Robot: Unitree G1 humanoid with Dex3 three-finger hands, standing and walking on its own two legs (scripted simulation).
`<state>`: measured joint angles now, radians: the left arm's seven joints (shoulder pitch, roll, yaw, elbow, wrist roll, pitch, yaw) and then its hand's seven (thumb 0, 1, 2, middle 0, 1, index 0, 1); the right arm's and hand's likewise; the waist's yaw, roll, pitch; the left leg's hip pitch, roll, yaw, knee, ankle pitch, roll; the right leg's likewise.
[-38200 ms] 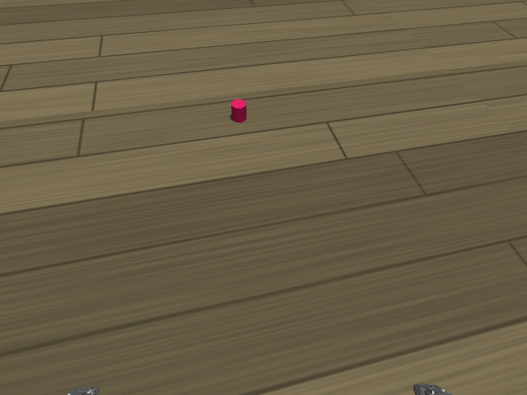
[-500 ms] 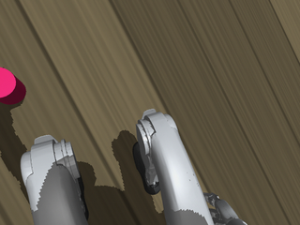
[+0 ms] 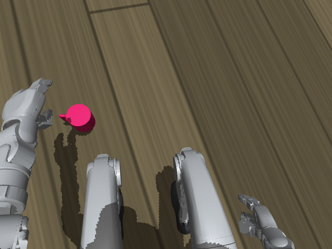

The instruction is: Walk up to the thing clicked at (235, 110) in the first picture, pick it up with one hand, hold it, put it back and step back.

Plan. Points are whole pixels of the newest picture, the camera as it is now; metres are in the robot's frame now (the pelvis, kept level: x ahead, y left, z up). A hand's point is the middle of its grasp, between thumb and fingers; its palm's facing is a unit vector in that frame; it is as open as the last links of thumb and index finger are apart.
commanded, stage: home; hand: left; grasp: from above
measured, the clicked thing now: (77, 118) +0.49 +0.27 -0.41
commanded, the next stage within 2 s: none
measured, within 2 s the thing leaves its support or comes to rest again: neither
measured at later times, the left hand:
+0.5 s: hand (25, 167) +0.27 +0.20 +0.09, palm faces +0.02 -0.94 -0.34, open 7.4 cm
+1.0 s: hand out of the picture +0.22 +0.19 +0.21, palm faces +0.16 -0.97 -0.20, open 7.4 cm
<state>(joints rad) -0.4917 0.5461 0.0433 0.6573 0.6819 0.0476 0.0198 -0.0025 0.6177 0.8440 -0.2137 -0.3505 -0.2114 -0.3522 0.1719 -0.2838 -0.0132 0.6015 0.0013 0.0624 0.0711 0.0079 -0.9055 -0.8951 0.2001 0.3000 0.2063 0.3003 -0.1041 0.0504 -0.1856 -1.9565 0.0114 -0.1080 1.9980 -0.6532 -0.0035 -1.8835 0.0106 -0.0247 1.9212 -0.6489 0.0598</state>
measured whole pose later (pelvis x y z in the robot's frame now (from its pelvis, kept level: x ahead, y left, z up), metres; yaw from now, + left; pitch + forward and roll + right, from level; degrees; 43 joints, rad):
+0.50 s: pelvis +0.04 -0.01 +0.18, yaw +4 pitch +22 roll -4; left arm 0.15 0.29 0.02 0.14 0.05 0.35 0.08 0.01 0.90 0.89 -0.21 -0.30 -0.21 -0.30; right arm 0.16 -0.20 0.04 0.54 0.04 -0.10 -0.10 0.01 -0.90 -0.90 0.20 0.30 0.21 0.30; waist -0.07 0.04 -0.18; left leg -1.19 0.03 -0.09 1.38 -0.57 -0.02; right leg -1.14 0.00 -0.04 1.32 -0.56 0.03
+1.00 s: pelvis +0.08 +0.00 +0.25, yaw +6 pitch +11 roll -3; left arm 0.52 0.22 0.04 -0.14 -0.06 0.47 0.02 0.01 0.90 0.90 -0.20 -0.30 -0.21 -0.30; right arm 0.28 -0.22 0.03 0.50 0.02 -0.22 -0.19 0.02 -0.90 -0.90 0.20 0.30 0.21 0.30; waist -0.04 0.06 -0.18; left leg -0.72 0.02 -0.07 1.02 -0.49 -0.01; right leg -0.65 -0.01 -0.04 0.94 -0.48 0.03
